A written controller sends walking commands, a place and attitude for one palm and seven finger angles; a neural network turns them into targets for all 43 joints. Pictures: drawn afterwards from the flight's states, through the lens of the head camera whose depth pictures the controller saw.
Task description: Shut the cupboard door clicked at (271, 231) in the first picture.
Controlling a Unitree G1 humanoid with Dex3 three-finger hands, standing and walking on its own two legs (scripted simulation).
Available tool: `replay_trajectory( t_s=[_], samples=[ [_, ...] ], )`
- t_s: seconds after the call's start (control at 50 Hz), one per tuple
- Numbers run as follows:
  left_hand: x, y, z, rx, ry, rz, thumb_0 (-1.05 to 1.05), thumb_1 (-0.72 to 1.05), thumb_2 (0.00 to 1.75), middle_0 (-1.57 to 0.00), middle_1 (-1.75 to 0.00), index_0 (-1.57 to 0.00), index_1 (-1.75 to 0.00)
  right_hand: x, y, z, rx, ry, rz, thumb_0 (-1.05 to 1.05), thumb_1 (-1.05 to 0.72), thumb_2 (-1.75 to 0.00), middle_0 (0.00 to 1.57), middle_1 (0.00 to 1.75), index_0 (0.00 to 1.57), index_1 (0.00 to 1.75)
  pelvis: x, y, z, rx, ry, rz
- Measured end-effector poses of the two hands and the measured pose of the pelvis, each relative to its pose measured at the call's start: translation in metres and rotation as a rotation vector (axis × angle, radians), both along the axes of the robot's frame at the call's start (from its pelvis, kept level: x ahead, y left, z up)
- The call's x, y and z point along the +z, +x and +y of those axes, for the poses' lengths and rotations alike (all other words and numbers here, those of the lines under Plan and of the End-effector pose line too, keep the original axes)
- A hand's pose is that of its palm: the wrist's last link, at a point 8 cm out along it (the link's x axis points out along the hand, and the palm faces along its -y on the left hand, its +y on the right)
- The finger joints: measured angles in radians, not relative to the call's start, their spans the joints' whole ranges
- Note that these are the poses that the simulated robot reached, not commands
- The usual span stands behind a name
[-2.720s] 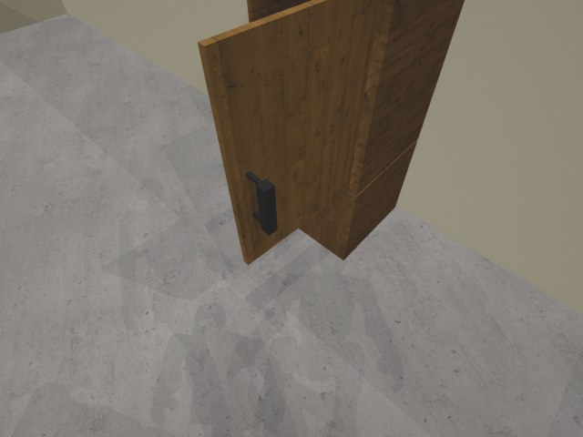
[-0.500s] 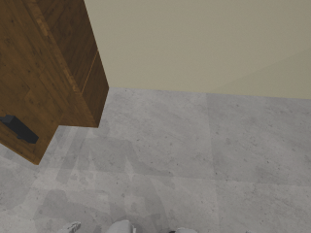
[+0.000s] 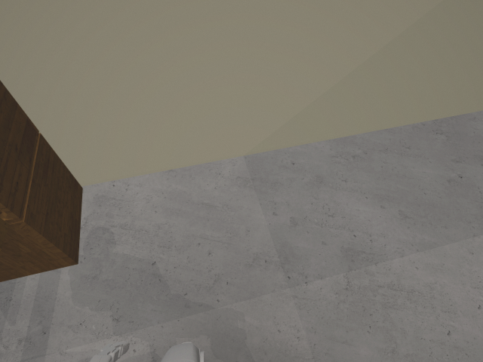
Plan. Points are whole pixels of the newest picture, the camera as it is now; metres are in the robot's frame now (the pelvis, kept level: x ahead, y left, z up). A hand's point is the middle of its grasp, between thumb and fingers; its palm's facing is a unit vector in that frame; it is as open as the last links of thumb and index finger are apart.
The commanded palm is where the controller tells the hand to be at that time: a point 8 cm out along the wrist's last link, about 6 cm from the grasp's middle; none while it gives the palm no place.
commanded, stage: walk to a spot facing it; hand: left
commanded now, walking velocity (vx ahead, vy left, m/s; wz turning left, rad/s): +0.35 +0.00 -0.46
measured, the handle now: out of the picture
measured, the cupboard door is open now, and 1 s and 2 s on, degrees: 85 85 85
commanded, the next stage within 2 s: turn to face it in 0.88 s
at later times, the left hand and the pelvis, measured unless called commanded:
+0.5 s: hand (210, 239) +0.38 +0.09 -0.15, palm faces -0.23 -0.95 -0.22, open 7.3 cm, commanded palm none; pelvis +0.20 -0.07 +0.00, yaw -12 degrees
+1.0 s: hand (229, 190) +0.51 +0.05 -0.16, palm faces -0.25 -0.95 -0.18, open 7.4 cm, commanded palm none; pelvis +0.43 -0.12 +0.01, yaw -18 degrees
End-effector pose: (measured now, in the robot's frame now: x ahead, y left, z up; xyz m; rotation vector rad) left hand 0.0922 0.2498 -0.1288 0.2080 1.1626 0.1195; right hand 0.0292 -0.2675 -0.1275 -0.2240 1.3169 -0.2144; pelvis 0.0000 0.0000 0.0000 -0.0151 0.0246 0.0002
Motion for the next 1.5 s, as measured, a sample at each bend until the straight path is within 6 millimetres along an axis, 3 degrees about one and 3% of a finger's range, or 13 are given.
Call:
replay_trajectory(
  t_s=[0.08, 0.14, 0.3, 0.44, 0.5, 0.64, 0.8, 0.88, 1.08, 1.16, 1.26, 1.4, 1.5],
  samples=[
    [-0.015, 0.011, 0.001, -0.028, -0.034, 0.096, 0.01, 0.91, 0.89, -0.2, -0.3, -0.2, -0.3, 0.009, 0.056, 0.01, -0.002, -0.014, -0.154, 0.0, -0.9, -0.9, 0.2, 0.3, 0.19, 0.3, -0.003, 0.033, 0.01, -0.059, 0.004, 0.0],
    [-0.022, 0.036, 0.001, -0.063, -0.041, 0.142, 0.01, 0.91, 0.89, -0.2, -0.3, -0.2, -0.3, 0.008, 0.072, 0.016, -0.028, -0.026, -0.201, 0.0, -0.9, -0.9, 0.2, 0.3, 0.2, 0.3, -0.007, 0.058, 0.012, -0.106, 0.003, 0.001],
    [0.005, 0.17, -0.045, -0.179, -0.067, 0.016, 0.01, 0.92, 0.89, -0.2, -0.3, -0.2, -0.3, 0.007, 0.04, 0.029, -0.157, 0.064, 0.038, 0.0, -0.9, -0.9, 0.2, 0.3, 0.2, 0.3, 0.011, 0.121, -0.011, -0.174, 0.006, 0.018],
    [0.003, 0.279, -0.104, -0.264, -0.031, -0.134, 0.01, 0.91, 0.89, -0.2, -0.3, -0.2, -0.3, -0.023, 0.03, 0.005, -0.29, 0.137, 0.227, 0.0, -0.9, -0.9, 0.21, 0.3, 0.2, 0.3, -0.013, 0.18, -0.055, -0.202, 0.03, -0.013],
    [0.006, 0.285, -0.114, -0.248, -0.019, -0.096, 0.0, 0.91, 0.89, -0.2, -0.3, -0.2, -0.3, -0.021, 0.069, -0.016, -0.3, 0.117, 0.197, 0.01, -0.9, -0.9, 0.2, 0.3, 0.2, 0.3, -0.005, 0.201, -0.065, -0.21, 0.015, -0.022],
    [0.005, 0.277, -0.113, -0.194, -0.002, 0.083, 0.0, 0.94, 0.89, -0.21, -0.3, -0.2, -0.3, 0.003, 0.208, -0.058, -0.261, 0.074, -0.048, 0.0, -0.91, -0.9, 0.2, 0.3, 0.19, 0.3, 0.013, 0.261, -0.085, -0.249, 0.02, -0.004],
    [-0.02, 0.288, -0.098, -0.132, -0.006, 0.267, 0.0, 0.93, 0.89, -0.2, -0.3, -0.2, -0.3, 0.003, 0.356, -0.076, -0.174, 0.024, -0.234, 0.0, -0.9, -0.9, 0.2, 0.3, 0.19, 0.3, -0.004, 0.348, -0.087, -0.283, -0.004, -0.024],
    [-0.018, 0.329, -0.107, -0.157, -0.001, 0.285, 0.01, 0.92, 0.89, -0.2, -0.3, -0.2, -0.3, 0.003, 0.374, -0.076, -0.199, 0.027, -0.225, 0.0, -0.9, -0.9, 0.2, 0.3, 0.2, 0.3, -0.002, 0.38, -0.095, -0.299, 0.02, -0.028],
    [-0.001, 0.495, -0.189, -0.274, -0.014, 0.05, 0.01, 0.91, 0.89, -0.2, -0.3, -0.2, -0.3, -0.017, 0.341, -0.099, -0.338, 0.106, 0.067, 0.0, -0.92, -0.9, 0.21, 0.3, 0.2, 0.3, 0.001, 0.456, -0.148, -0.304, 0.041, -0.025],
    [-0.002, 0.535, -0.218, -0.253, -0.021, -0.011, 0.01, 0.91, 0.89, -0.2, -0.3, -0.2, -0.3, -0.022, 0.348, -0.115, -0.342, 0.118, 0.173, 0.0, -0.92, -0.9, 0.2, 0.3, 0.2, 0.3, -0.003, 0.482, -0.166, -0.246, 0.021, -0.025],
    [0.0, 0.556, -0.23, -0.164, -0.052, -0.033, 0.0, 0.92, 0.89, -0.2, -0.3, -0.2, -0.3, -0.005, 0.404, -0.135, -0.279, 0.092, 0.158, 0.0, -0.91, -0.9, 0.2, 0.3, 0.19, 0.3, 0.007, 0.51, -0.177, -0.176, 0.024, -0.014],
    [-0.026, 0.567, -0.205, -0.076, -0.054, 0.025, -0.01, 0.93, 0.89, -0.21, -0.3, -0.2, -0.3, -0.007, 0.517, -0.154, -0.139, 0.027, -0.021, 0.0, -0.91, -0.9, 0.2, 0.3, 0.19, 0.3, -0.01, 0.546, -0.173, -0.108, 0.003, -0.007],
    [-0.016, 0.576, -0.193, -0.021, -0.011, 0.041, 0.0, 0.92, 0.89, -0.2, -0.3, -0.2, -0.3, 0.002, 0.565, -0.163, -0.059, 0.01, -0.085, 0.0, -0.9, -0.9, 0.2, 0.3, 0.19, 0.3, -0.003, 0.556, -0.181, -0.057, 0.002, 0.006]
  ],
)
